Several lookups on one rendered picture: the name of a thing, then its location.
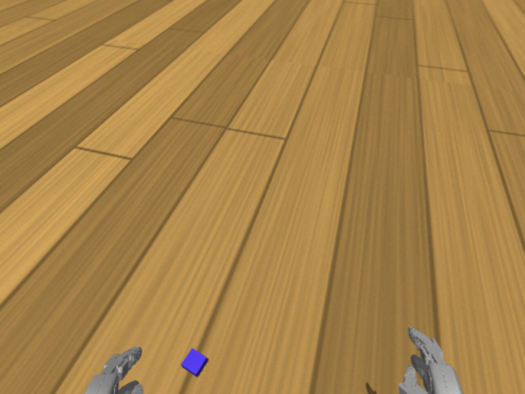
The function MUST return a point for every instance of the small box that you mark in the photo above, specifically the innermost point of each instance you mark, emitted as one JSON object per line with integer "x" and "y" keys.
{"x": 194, "y": 362}

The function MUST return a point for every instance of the left robot hand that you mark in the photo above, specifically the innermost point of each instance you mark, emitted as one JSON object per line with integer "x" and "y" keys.
{"x": 107, "y": 382}

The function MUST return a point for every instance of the right robot hand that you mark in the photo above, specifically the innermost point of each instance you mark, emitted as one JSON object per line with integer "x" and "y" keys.
{"x": 438, "y": 376}

